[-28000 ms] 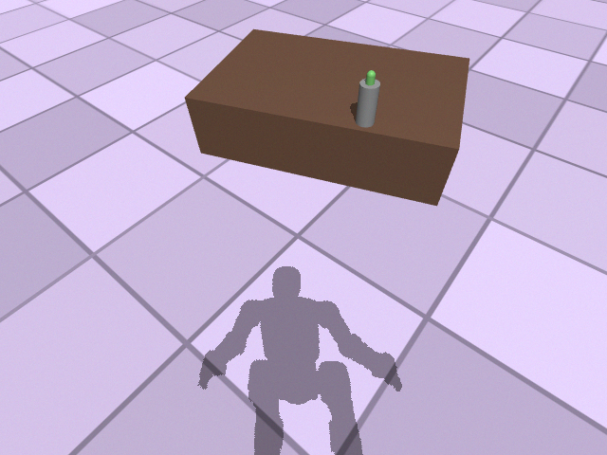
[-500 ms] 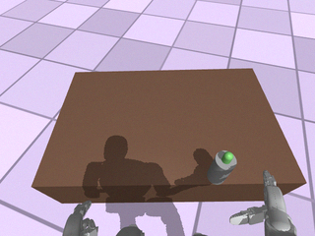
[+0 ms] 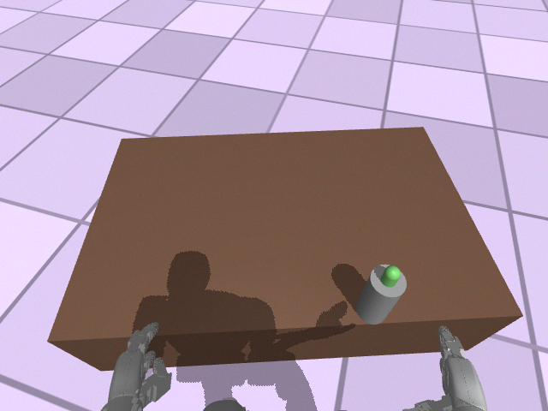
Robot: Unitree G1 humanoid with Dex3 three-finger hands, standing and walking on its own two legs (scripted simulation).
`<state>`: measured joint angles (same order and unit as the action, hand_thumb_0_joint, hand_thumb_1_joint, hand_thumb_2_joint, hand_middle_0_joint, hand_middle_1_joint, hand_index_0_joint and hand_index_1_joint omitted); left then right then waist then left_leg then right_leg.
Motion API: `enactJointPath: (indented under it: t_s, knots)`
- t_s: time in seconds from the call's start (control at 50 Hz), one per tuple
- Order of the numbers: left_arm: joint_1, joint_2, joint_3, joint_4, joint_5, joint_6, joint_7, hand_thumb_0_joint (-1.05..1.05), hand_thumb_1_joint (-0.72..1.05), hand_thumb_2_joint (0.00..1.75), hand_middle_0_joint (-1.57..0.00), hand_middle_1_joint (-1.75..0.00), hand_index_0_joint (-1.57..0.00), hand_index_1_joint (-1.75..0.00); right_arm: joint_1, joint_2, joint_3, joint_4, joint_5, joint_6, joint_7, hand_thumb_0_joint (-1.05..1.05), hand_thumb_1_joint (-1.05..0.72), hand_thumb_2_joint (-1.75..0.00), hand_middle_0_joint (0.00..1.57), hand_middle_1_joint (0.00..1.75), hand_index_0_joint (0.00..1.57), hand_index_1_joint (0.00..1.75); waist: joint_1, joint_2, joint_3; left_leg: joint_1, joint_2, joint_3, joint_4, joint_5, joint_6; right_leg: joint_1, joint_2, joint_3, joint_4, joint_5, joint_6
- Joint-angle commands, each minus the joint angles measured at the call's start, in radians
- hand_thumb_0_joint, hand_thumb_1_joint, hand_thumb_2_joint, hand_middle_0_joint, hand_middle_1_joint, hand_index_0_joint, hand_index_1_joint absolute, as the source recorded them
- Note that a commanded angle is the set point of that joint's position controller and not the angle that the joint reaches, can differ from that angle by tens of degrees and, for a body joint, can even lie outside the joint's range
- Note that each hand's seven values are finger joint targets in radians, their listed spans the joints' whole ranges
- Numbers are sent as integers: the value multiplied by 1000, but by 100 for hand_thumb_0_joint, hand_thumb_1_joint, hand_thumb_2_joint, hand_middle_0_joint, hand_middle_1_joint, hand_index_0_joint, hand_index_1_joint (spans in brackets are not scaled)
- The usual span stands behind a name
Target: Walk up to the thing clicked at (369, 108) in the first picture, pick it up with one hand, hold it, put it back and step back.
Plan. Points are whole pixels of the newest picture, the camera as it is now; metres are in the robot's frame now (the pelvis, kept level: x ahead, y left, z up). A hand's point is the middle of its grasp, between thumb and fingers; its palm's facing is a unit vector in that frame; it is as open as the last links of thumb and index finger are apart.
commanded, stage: home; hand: right
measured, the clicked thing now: (381, 291) +0.42 -0.22 -0.29
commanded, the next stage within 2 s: stand in 1.62 s
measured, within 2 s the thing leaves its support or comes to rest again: neither
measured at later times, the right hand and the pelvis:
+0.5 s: hand out of the picture +0.07 -0.26 -0.10, palm faces +0.00 +0.92 -0.39, open 17.5 cm; pelvis +0.00 -0.01 +0.04, yaw +0 degrees
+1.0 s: hand out of the picture +0.05 -0.26 -0.11, palm faces -0.02 +0.93 -0.38, open 17.3 cm; pelvis -0.01 -0.01 +0.05, yaw +0 degrees
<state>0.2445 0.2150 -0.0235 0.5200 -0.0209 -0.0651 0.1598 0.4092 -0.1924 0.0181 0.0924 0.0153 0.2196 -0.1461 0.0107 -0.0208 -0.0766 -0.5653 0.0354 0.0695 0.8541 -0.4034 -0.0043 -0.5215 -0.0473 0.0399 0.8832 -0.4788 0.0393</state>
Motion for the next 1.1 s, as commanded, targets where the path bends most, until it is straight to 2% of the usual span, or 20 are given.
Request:
enactJointPath:
  t_s: [0.0,0.02,0.04,0.06,0.12,0.2,0.24,0.38,0.46,0.48,0.54,0.7,0.74,0.78,0.8,0.84,0.92,0.96,1.02,1.08]
  knots:
    - [-70,109,48,-166,2,-65,8,0,90,90,-20,-30,-20,-30,-17,-110,-68,-189,-7,-49,-9,0,55,-5,5,5,5,5,-6,23,-103,131,-27,0,-147,184,-5,-9,47,-54,-122,218,-45]
    - [-101,198,67,26,130,-10,-43,0,90,90,-20,-30,-20,-30,-174,-249,-103,162,-108,-139,48,0,53,-6,5,5,5,5,-35,25,-34,269,12,-67,-185,198,10,18,-4,2,-208,296,-50]
    - [-72,226,93,48,134,9,-65,0,90,90,-20,-30,-20,-30,-123,-251,-118,243,-113,-179,71,0,56,-4,5,5,5,5,-39,2,-72,323,34,-84,-173,263,31,47,-10,7,-223,338,-50]
    - [-66,224,92,39,128,21,-76,0,90,90,-20,-30,-20,-30,-106,-269,-114,268,-103,-205,90,0,55,-5,5,5,5,5,-22,7,-73,274,38,-88,-201,241,29,91,-4,1,-224,314,-51]
    - [-87,222,79,81,91,37,-112,0,90,90,-20,-30,-20,-30,-150,-279,-101,380,-73,-237,115,0,53,-6,5,5,5,5,-13,47,-72,332,80,-117,-261,274,38,132,0,13,-258,265,-51]
    - [-66,211,76,169,79,44,-131,0,90,90,-20,-30,-20,-30,-228,-262,-80,507,-61,-245,115,0,54,-6,5,5,5,5,-5,-7,-1,284,77,-106,-339,154,28,213,-4,28,-366,270,-49]
    - [-70,215,77,198,77,48,-133,0,90,90,-20,-30,-20,-30,-215,-275,-78,573,-59,-247,112,0,56,-4,5,5,5,5,-12,-1,0,324,76,-94,-355,241,24,247,-7,33,-385,329,-48]
    - [-61,260,82,306,58,58,-131,0,90,90,-20,-30,-20,-30,-216,-302,-74,746,-47,-253,105,0,57,-4,5,5,5,5,-21,1,50,401,78,-79,-413,343,9,308,-25,50,-489,402,-47]
    - [-58,277,82,366,57,66,-130,0,90,90,-20,-30,-20,-30,-238,-319,-69,817,-46,-250,102,0,55,-5,5,5,5,5,-13,15,76,396,85,-94,-467,303,6,354,-28,45,-532,368,-44]
    - [-55,284,82,377,55,65,-130,0,90,90,-20,-30,-20,-30,-248,-322,-68,825,-44,-251,101,0,56,-5,5,5,5,5,-9,10,57,431,89,-89,-456,362,10,361,-34,46,-531,422,-46]
    - [-66,292,80,412,54,65,-128,0,90,90,-20,-30,-20,-30,-250,-327,-62,866,-42,-250,100,0,55,-5,5,5,5,5,-15,5,67,428,86,-87,-468,358,6,384,-41,51,-559,437,-44]
    - [-80,296,75,480,53,74,-137,0,90,90,-20,-30,-20,-30,-267,-351,-57,936,-43,-243,102,0,53,-7,5,6,5,6,-10,40,129,400,91,-110,-555,159,3,348,-24,38,-596,280,-42]
    - [-85,305,74,492,52,69,-137,0,90,90,-20,-30,-20,-30,-275,-339,-53,942,-41,-244,103,0,54,-6,5,5,5,5,-13,6,105,432,94,-105,-536,228,6,356,-39,49,-608,317,-47]
    - [-88,298,72,500,51,70,-138,0,90,90,-20,-30,-20,-30,-275,-346,-51,953,-40,-245,103,0,53,-6,5,5,5,5,-10,29,116,425,93,-110,-554,197,4,347,-32,41,-607,305,-43]
    - [-93,307,73,503,50,67,-137,0,90,90,-20,-30,-20,-30,-282,-344,-52,952,-38,-248,104,0,54,-6,5,5,5,5,-13,9,90,461,96,-107,-537,260,6,356,-43,50,-607,346,-49]
    - [-104,302,69,512,50,67,-139,0,90,90,-20,-30,-20,-30,-277,-343,-49,965,-39,-246,106,0,52,-7,5,6,5,6,-17,13,112,449,89,-102,-541,221,0,328,-37,45,-619,288,-45]
    - [-109,303,65,525,47,63,-138,0,90,90,-20,-30,-20,-30,-281,-340,-46,975,-36,-246,107,0,52,-7,5,6,5,6,-17,8,96,453,99,-106,-542,267,6,362,-48,48,-618,346,-46]
    - [-109,305,64,534,47,65,-139,0,90,90,-20,-30,-20,-30,-287,-350,-46,981,-36,-243,108,0,52,-7,5,6,5,6,-15,31,114,429,93,-109,-558,196,5,352,-39,38,-619,297,-41]
    - [-106,308,63,544,47,63,-139,0,90,90,-20,-30,-20,-30,-293,-344,-45,982,-32,-243,109,0,51,-7,6,6,6,6,-14,5,94,471,100,-108,-548,262,8,350,-50,45,-621,339,-45]
    - [-114,314,62,546,46,62,-139,0,90,90,-20,-30,-20,-30,-297,-352,-46,987,-33,-242,113,0,51,-7,5,6,5,6,-16,8,100,449,92,-107,-552,226,7,351,-49,44,-631,297,-43]
